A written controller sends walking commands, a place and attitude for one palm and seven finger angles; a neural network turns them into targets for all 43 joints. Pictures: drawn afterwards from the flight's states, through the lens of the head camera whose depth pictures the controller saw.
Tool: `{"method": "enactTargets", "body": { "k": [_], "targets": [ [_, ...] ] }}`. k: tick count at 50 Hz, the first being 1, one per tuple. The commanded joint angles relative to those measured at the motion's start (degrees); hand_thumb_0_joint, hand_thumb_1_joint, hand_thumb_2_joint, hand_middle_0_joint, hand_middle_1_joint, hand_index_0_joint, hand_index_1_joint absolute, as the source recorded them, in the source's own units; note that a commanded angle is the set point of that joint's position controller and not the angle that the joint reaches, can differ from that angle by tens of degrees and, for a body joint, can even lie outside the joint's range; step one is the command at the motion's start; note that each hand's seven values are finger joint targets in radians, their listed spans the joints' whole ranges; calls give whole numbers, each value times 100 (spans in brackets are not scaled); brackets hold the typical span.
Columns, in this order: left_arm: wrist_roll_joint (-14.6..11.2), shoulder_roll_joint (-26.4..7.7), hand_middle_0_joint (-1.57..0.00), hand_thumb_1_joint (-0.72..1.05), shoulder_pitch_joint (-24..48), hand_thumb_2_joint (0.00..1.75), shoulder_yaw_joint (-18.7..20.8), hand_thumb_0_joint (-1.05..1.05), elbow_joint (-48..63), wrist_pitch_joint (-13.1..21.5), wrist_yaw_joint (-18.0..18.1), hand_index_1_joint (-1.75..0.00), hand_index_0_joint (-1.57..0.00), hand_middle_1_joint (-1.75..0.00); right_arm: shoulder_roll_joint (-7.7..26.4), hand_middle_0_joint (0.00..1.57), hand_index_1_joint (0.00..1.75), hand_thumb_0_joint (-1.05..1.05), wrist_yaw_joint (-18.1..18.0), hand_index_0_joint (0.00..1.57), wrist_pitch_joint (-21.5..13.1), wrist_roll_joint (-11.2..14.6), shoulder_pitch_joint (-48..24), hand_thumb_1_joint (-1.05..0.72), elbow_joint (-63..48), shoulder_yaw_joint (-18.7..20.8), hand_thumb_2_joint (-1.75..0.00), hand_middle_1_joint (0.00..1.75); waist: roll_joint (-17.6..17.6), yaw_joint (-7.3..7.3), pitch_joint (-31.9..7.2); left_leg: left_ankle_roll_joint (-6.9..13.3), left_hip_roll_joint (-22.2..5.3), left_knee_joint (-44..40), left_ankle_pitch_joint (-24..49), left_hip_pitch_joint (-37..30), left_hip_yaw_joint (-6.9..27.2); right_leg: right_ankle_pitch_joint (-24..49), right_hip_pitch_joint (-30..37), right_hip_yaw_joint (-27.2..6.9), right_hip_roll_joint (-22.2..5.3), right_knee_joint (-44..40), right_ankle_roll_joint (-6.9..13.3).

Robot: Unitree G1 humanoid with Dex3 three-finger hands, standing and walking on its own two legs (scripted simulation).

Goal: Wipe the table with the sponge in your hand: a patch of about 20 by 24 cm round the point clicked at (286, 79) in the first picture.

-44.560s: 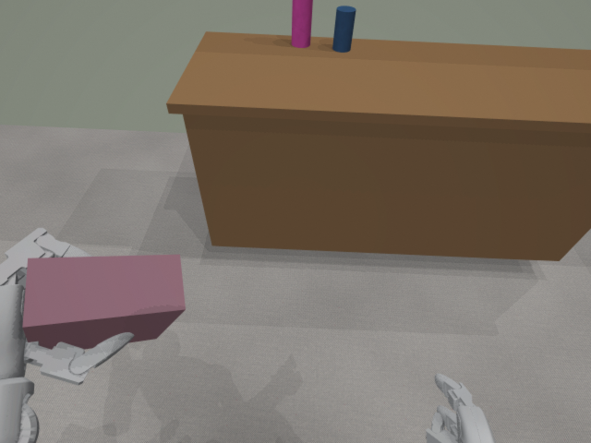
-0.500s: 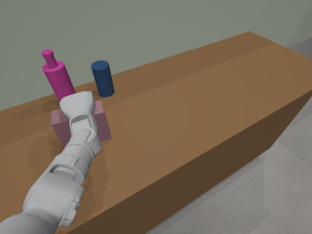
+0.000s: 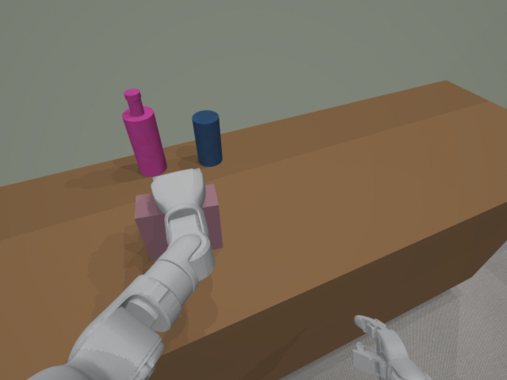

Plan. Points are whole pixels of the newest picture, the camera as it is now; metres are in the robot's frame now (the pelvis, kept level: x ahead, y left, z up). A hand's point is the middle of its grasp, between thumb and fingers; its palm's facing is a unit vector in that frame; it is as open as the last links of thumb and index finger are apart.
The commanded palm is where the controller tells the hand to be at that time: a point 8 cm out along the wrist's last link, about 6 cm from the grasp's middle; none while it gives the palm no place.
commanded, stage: wipe back along the third lane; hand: left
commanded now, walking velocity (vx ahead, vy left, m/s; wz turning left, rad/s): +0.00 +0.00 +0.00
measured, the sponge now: (183, 229) +0.38 +0.19 +0.02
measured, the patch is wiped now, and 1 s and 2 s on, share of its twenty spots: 0.85 1.00 1.00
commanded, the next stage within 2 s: slide back across to the middle lane in 0.84 s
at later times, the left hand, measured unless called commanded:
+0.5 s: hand (206, 235) +0.33 +0.13 +0.07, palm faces +0.05 -0.05 -1.00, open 10.0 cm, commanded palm +0.28 +0.11 +0.11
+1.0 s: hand (216, 259) +0.28 +0.10 +0.07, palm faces +0.06 -0.09 -0.99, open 10.0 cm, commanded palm +0.24 +0.10 +0.12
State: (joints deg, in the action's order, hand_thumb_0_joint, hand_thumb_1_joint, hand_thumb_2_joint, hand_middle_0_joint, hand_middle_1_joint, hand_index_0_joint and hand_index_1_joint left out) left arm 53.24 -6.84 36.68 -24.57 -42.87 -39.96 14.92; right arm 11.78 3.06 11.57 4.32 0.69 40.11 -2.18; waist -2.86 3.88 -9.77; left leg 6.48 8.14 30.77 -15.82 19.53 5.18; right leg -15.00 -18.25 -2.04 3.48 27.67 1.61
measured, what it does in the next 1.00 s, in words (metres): shifts its weight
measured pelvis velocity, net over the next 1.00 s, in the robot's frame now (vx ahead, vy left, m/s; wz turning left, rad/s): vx -0.02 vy -0.09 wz -0.06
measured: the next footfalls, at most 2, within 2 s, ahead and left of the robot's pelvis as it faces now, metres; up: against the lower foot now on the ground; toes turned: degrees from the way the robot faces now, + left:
none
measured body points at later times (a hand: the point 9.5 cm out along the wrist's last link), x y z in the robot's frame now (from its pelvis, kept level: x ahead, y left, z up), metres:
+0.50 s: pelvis -0.01 -0.04 +0.00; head -0.06 -0.07 +0.45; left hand +0.32 +0.12 +0.12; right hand +0.21 -0.25 -0.08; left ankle -0.02 +0.04 -0.73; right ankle -0.01 -0.12 -0.73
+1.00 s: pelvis -0.02 -0.09 +0.00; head -0.08 -0.13 +0.45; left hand +0.28 +0.10 +0.13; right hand +0.22 -0.31 -0.06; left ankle -0.02 +0.04 -0.73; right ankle -0.01 -0.12 -0.73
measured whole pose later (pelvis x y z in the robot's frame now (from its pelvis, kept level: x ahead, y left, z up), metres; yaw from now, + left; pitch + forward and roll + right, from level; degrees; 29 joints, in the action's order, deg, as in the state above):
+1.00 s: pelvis -0.02 -0.09 +0.00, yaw -4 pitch -1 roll +1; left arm 53.3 -14.6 8.9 -21.9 -12.1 -42.3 10.9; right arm 15.4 1.9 11.7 5.3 -1.5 38.1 -2.6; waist -5.4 3.5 -7.7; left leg 0.6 2.3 27.1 -15.1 11.0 3.5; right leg -12.3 -11.7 -3.8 8.9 25.8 7.2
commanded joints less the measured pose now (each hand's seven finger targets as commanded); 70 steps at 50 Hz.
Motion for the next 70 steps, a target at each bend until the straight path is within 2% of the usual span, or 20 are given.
{"method": "enactTargets", "body": {
  "k": [1, 4, 12, 20, 26, 32, 39, 40, 42, 46, 49, 52, 53, 56, 57, 59, 62, 66, 67, 70],
  "targets": [
    [-57, 321, -120, 10, 1643, 130, -139, 0, 900, -47, -194, -160, -120, -160, 720, 20, 30, 0, 29, 20, -142, 19, -968, -90, -862, 250, -90, 30, 366, -212, -1203, -830, -911, -324, 2737, -1285, 347, 1352, 97, 420, -2, -49, 387],
    [-104, 91, -120, 10, 1304, 130, 83, 0, 1033, -125, -205, -160, -120, -160, 738, 20, 30, 0, 26, 20, -125, 18, -1063, -90, -886, 232, -90, 30, 406, -129, -1236, -779, -870, -351, 2615, -1189, 235, 1501, 350, 390, -13, -71, 400],
    [-164, 266, -120, 10, 770, 130, -137, 0, 1737, -172, -329, -160, -120, -160, 710, 20, 30, 0, 65, 20, -129, 73, -1330, -90, -1085, 201, -90, 30, 518, -79, -1186, -638, -825, -390, 2350, -1047, 119, 1673, 650, 345, -34, -50, 404],
    [-174, -105, -120, 10, 40, 130, 145, 0, 2028, -301, -302, -160, -120, -160, 739, 20, 30, 0, 31, 20, -126, 93, -1521, -90, -1097, 160, -90, 30, 783, -5, -768, -493, -705, -543, 1529, -687, -74, 1630, 948, 90, -59, -238, 367],
    [-206, -221, -120, 10, -50, 130, 150, 0, 2315, -377, -332, -160, -120, -160, 712, 20, 30, 0, -28, 20, -165, 128, -1684, -90, -1138, 121, -90, 30, 691, -11, -555, -442, -623, -653, 1042, -586, -153, 1242, 991, -96, -73, -414, 319],
    [-181, -632, -120, 10, -390, 130, 512, 0, 2624, -394, -396, -160, -120, -160, 737, 20, 30, 0, -93, 20, -197, 114, -1782, -90, -1208, 114, -90, 30, 756, 54, -642, -404, -537, -655, 878, -458, -229, 1242, 1269, -408, -98, -531, 275],
    [-184, -752, -120, 10, -1086, 130, 553, 0, 2997, -354, -487, -160, -120, -160, 729, 20, 30, 0, -117, 20, -233, 105, -1834, -90, -1287, 123, -90, 30, 637, 68, -559, -394, -472, -588, 914, -379, -322, 1536, 1512, -654, -147, -566, 228],
    [-198, -593, -120, 10, -1238, 130, 377, 0, 3098, -361, -528, -160, -120, -160, 717, 20, 30, 0, -107, 20, -243, 108, -1867, -90, -1321, 116, -90, 30, 656, 56, -519, -384, -461, -587, 929, -396, -332, 1569, 1512, -661, -151, -591, 217],
    [-218, -827, -120, 10, -1530, 130, 620, 0, 3306, -344, -547, -160, -120, -160, 755, 20, 30, 0, -86, 20, -260, 100, -1867, -90, -1342, 150, -90, 30, 739, 113, -594, -375, -453, -541, 985, -379, -328, 1754, 1609, -752, -137, -572, 206],
    [-289, -662, -120, 10, -1970, 130, 442, 0, 3599, -324, -598, -160, -120, -160, 719, 20, 30, 0, -67, 20, -304, 107, -1916, -90, -1378, 139, -90, 30, 840, 88, -422, -359, -443, -517, 993, -359, -364, 1956, 1642, -815, -174, -603, 146],
    [-292, -1174, -120, 10, -1951, 130, 875, 0, 3803, -293, -572, -160, -120, -160, 750, 20, 30, 0, -120, 20, -328, 97, -1958, -90, -1332, 129, -90, 30, 956, 113, -371, -366, -431, -521, 872, -321, -368, 1818, 1698, -990, -200, -657, 102],
    [-203, -1437, -120, 10, -1890, 130, 1068, 0, 4076, -295, -576, -160, -120, -160, 768, 20, 30, 0, -162, 20, -373, 77, -2011, -90, -1284, 145, -90, 30, 706, 149, -287, -366, -411, -552, 824, -436, -370, 1547, 1598, -1088, -181, -726, 121],
    [-194, -1309, -120, 10, -1914, 130, 945, 0, 4121, -301, -594, -160, -120, -160, 729, 20, 30, 0, -167, 20, -399, 84, -2015, -90, -1311, 129, -90, 30, 578, 128, -289, -355, -405, -551, 869, -436, -383, 1583, 1627, -1048, -185, -681, 123],
    [-86, -1577, -120, 10, -1833, 130, 1092, 0, 4168, -277, -678, -160, -120, -160, 740, 20, 30, 0, -250, 20, -444, 73, -2010, -90, -1284, 112, -90, 30, 674, 110, -257, -349, -385, -546, 807, -471, -358, 1334, 1572, -1172, -197, -783, 111],
    [-39, -1896, -120, 10, -1803, 130, 1343, 0, 4214, -242, -694, -160, -120, -160, 778, 20, 30, 0, -281, 20, -459, 53, -1983, -90, -1252, 131, -90, 30, 559, 136, -219, -353, -384, -530, 773, -528, -348, 1145, 1519, -1260, -198, -839, 123],
    [-4, -1975, -120, 10, -1782, 130, 1401, 0, 4234, -168, -732, -160, -120, -160, 752, 20, 30, 0, -341, 20, -508, 41, -1982, -90, -1256, 101, -90, 30, 634, 126, -300, -349, -365, -508, 754, -481, -343, 1107, 1608, -1347, -235, -835, 107],
    [55, -2298, -120, 10, -1910, 130, 1673, 0, 4550, -36, -759, -160, -120, -160, 770, 20, 30, 0, -376, 20, -559, 7, -1961, -90, -1262, 122, -90, 30, 365, 215, -418, -357, -350, -499, 837, -603, -311, 1129, 1665, -1427, -230, -821, 146],
    [10, -2375, -120, 10, -2194, 130, 1817, 0, 4484, 103, -793, -160, -120, -160, 748, 20, 30, 0, -443, 20, -634, -13, -1919, -90, -1239, 83, -90, 30, 561, 203, -377, -378, -337, -436, 802, -486, -307, 1288, 1755, -1574, -289, -832, 39],
    [27, -2661, -120, 10, -2196, 130, 2050, 0, 4508, 130, -799, -160, -120, -160, 795, 20, 30, 0, -459, 20, -641, -26, -1891, -90, -1209, 108, -90, 30, 540, 231, -296, -371, -334, -437, 772, -527, -284, 1134, 1690, -1658, -280, -889, 20],
    [-21, -2564, -120, 10, -2289, 130, 1999, 0, 4557, 191, -845, -160, -120, -160, 775, 20, 30, 0, -494, 20, -684, -30, -1905, -90, -1226, 92, -90, 30, 464, 203, -139, -372, -340, -445, 706, -460, -271, 989, 1598, -1618, -288, -913, 46]
  ]
}}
